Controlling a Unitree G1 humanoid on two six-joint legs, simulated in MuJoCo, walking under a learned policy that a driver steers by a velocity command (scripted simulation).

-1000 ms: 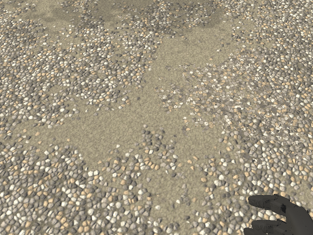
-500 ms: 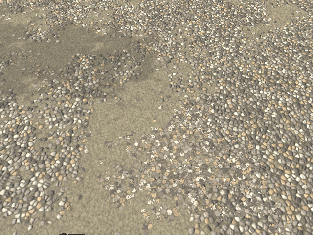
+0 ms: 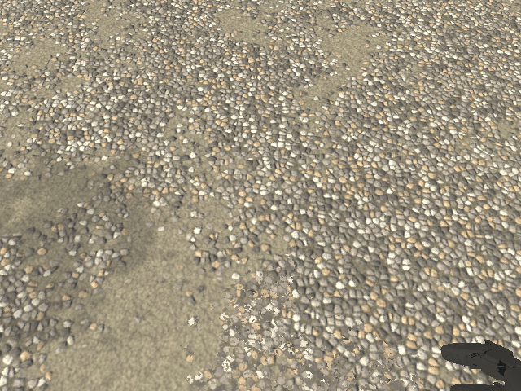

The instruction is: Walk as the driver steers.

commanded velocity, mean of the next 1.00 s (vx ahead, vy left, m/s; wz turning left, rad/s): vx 0.26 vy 0.00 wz -0.65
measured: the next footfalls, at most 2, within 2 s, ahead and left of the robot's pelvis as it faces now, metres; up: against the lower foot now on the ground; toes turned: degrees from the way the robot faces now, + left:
right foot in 0.34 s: +0.44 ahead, -0.09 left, +0.00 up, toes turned -19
left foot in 0.76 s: +0.56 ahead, +0.09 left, +0.00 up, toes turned -37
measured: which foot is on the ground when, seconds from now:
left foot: down 0.00-0.34, up 0.36-0.74, down 0.76-1.00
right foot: up 0.00-0.32, down 0.34-0.78, up 0.80-1.00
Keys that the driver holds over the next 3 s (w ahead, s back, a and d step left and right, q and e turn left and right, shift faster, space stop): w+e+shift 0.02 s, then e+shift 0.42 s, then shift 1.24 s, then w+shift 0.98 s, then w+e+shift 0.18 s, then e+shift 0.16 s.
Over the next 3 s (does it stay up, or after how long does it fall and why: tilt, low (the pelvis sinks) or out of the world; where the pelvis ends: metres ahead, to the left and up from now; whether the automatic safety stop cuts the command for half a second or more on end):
stays up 1.18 -0.49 0.02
